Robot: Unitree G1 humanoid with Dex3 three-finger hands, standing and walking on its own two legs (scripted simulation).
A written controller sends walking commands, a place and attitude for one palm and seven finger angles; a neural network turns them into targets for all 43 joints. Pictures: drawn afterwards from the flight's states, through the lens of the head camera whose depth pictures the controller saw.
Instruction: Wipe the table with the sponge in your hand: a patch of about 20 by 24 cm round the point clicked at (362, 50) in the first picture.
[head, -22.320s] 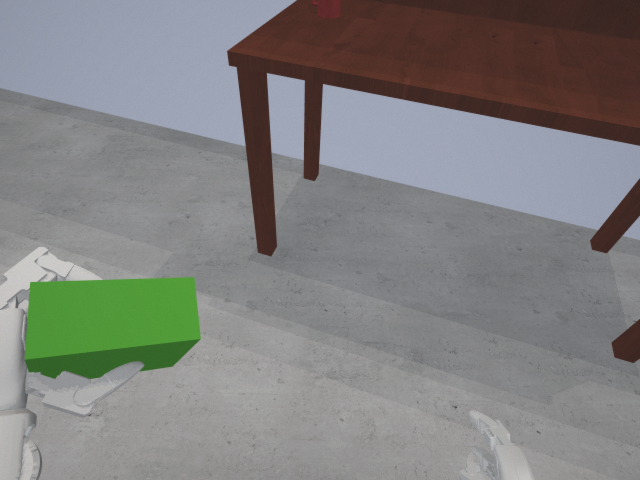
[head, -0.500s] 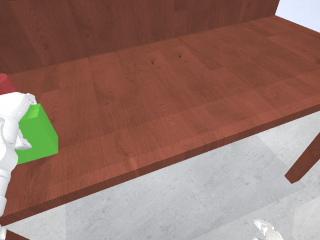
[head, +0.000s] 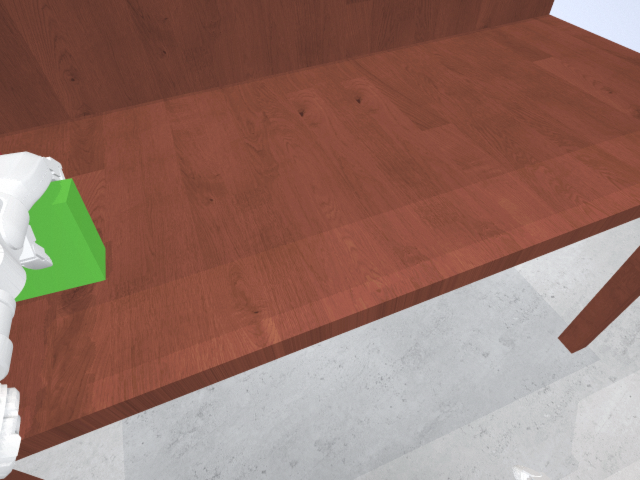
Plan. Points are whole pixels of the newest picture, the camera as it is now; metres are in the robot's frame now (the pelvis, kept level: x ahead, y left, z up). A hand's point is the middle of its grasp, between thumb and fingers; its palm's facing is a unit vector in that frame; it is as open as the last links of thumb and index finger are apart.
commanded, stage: wipe forward along the first lane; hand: left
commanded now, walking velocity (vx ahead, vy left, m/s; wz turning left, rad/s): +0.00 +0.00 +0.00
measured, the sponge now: (44, 254) +0.35 +0.39 +0.10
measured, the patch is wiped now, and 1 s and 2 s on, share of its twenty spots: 0.50 0.55 0.80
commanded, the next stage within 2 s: slide across to the middle lane in 0.16 s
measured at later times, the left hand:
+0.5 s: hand (49, 194) +0.40 +0.38 +0.16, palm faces -0.10 +0.05 -0.99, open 10.2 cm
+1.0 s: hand (97, 181) +0.42 +0.33 +0.16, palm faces -0.04 +0.01 -1.00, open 10.2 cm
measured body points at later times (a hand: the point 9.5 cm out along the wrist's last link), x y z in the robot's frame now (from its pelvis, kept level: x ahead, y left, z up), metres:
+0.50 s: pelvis +0.02 +0.01 +0.00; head +0.05 -0.01 +0.45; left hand +0.40 +0.37 +0.21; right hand +0.13 -0.26 -0.12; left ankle +0.03 +0.07 -0.73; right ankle +0.00 -0.10 -0.73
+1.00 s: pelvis +0.03 +0.01 +0.01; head +0.06 -0.02 +0.45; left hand +0.42 +0.32 +0.22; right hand +0.21 -0.23 -0.11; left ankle +0.03 +0.07 -0.73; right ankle +0.00 -0.10 -0.73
